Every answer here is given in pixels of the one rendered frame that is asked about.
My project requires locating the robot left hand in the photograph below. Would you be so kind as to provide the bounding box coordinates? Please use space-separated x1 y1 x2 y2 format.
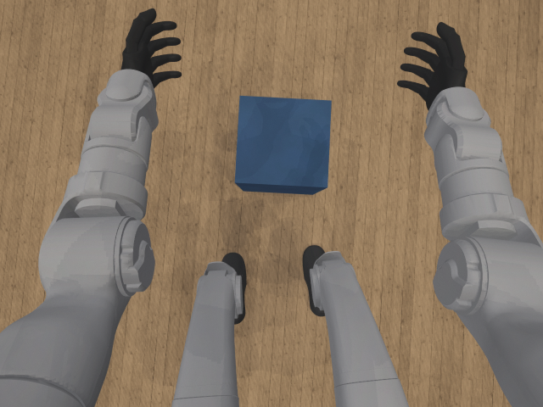
121 8 182 89

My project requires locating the right robot forearm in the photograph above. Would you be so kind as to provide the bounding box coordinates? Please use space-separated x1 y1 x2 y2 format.
424 86 543 248

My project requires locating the left robot forearm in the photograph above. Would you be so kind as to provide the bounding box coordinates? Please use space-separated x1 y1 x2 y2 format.
38 69 159 291

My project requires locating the carton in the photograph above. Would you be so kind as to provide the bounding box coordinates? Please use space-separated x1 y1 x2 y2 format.
235 96 332 195

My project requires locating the robot right hand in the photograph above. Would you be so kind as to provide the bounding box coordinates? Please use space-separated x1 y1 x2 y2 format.
397 22 467 110

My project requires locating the right robot upper arm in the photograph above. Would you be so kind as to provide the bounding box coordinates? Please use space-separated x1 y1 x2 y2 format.
433 236 543 407

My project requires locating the right robot thigh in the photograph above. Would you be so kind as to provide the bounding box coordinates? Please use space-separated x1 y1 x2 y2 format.
310 259 409 407

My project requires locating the left robot foot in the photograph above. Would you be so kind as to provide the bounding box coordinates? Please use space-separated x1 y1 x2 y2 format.
222 253 247 325

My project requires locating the left robot upper arm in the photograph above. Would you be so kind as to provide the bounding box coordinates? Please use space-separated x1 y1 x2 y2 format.
0 216 155 407

